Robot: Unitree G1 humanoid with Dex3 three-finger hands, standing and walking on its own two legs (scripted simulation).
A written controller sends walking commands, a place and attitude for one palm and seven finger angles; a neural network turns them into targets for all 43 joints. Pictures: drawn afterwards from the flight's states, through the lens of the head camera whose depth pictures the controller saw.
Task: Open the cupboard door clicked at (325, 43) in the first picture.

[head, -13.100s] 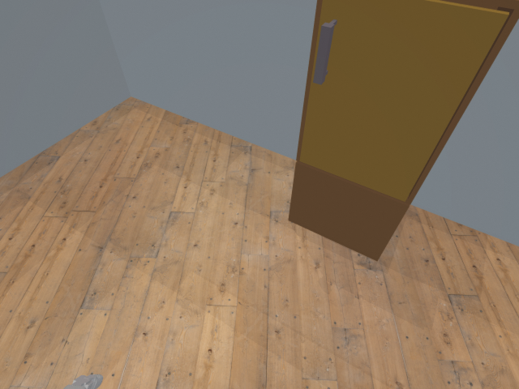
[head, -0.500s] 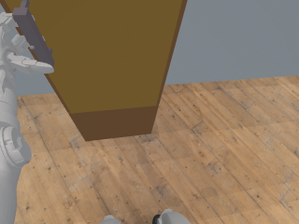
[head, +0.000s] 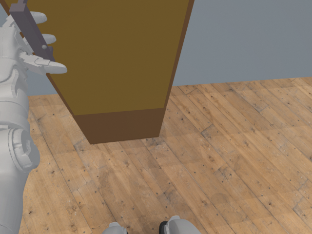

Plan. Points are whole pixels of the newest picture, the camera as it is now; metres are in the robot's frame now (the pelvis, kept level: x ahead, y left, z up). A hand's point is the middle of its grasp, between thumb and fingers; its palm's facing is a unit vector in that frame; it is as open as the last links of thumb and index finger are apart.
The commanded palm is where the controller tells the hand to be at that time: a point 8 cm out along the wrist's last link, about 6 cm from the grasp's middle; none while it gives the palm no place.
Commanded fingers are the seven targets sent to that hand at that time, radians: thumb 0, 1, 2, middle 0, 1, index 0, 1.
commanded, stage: slide the fingers in behind the handle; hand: left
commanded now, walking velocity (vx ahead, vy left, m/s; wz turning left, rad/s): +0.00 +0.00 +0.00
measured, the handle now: (37, 33) +0.58 +0.23 +0.13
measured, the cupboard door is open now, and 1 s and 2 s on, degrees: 0 0 23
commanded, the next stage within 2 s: close the thumb around the handle in 0.44 s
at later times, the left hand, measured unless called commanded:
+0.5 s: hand (45, 46) +0.54 +0.20 +0.13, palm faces +0.03 -1.00 -0.01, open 13.8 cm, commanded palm +0.52 +0.24 +0.13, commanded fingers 0.00 -0.50 0.30 -0.30 -1.20 -0.30 -1.20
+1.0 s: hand (46, 47) +0.53 +0.20 +0.13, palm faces +0.04 -1.00 -0.01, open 8.4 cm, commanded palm +0.51 +0.24 +0.13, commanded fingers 0.00 0.84 0.88 -0.40 -1.34 -0.40 -1.34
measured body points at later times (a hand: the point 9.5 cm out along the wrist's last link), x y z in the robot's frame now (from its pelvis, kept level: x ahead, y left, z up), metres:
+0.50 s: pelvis +0.00 +0.00 +0.00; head +0.12 +0.02 +0.43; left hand +0.53 +0.26 +0.13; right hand -0.03 -0.26 -0.11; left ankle -0.01 +0.10 -0.70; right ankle +0.00 -0.12 -0.70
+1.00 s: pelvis +0.00 +0.00 +0.00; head +0.11 +0.02 +0.44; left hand +0.52 +0.26 +0.13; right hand -0.03 -0.26 -0.11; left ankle -0.01 +0.11 -0.70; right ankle +0.00 -0.12 -0.70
